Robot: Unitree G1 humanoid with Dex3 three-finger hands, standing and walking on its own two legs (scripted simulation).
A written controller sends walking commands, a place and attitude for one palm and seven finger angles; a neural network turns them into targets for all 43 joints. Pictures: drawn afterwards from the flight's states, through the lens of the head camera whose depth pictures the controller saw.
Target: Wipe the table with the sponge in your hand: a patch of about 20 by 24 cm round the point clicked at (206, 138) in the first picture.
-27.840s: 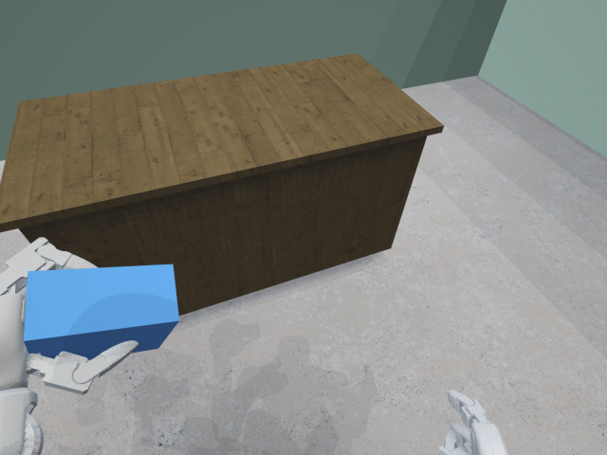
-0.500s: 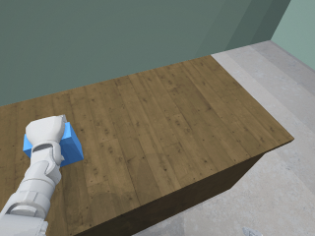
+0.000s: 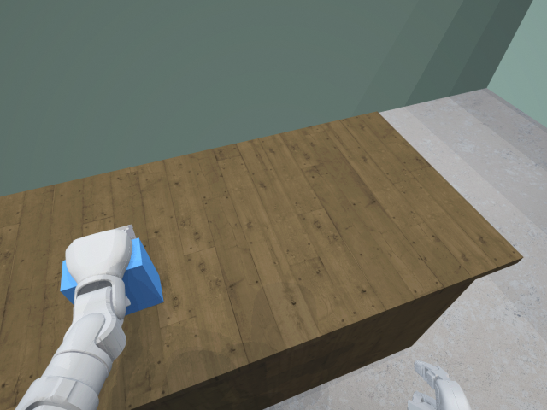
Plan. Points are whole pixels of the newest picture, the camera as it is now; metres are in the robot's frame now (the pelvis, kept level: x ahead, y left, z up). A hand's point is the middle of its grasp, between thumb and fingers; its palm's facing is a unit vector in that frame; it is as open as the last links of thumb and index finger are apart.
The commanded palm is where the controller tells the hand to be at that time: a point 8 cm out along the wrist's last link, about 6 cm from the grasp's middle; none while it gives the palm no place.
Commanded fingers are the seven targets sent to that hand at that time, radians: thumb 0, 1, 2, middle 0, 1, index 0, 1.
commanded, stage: wipe back along the first lane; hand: left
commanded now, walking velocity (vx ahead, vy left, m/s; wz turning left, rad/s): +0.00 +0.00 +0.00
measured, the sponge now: (120, 288) +0.30 +0.30 -0.04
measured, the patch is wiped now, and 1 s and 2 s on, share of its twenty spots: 1.00 1.00 1.00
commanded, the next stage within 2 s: lift the sponge slowly off the table in 0.62 s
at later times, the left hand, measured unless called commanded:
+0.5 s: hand (118, 309) +0.25 +0.27 +0.00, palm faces -0.04 -0.06 -1.00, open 9.9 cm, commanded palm +0.20 +0.25 +0.03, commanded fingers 0.00 0.10 1.30 -1.20 -1.60 -1.20 -1.60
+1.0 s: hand (117, 329) +0.22 +0.26 +0.00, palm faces -0.06 -0.09 -0.99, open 9.9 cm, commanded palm +0.18 +0.24 +0.05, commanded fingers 0.00 0.10 1.30 -1.20 -1.60 -1.20 -1.60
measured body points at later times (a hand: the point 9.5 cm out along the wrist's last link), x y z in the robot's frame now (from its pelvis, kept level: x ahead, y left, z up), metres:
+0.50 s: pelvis +0.00 -0.01 +0.00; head +0.00 -0.03 +0.45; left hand +0.24 +0.27 +0.05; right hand +0.21 -0.24 -0.09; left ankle -0.03 +0.07 -0.73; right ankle +0.00 -0.12 -0.73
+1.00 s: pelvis -0.02 -0.02 +0.01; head -0.02 -0.05 +0.45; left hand +0.22 +0.26 +0.06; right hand +0.20 -0.24 -0.09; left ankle -0.03 +0.07 -0.73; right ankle +0.00 -0.12 -0.73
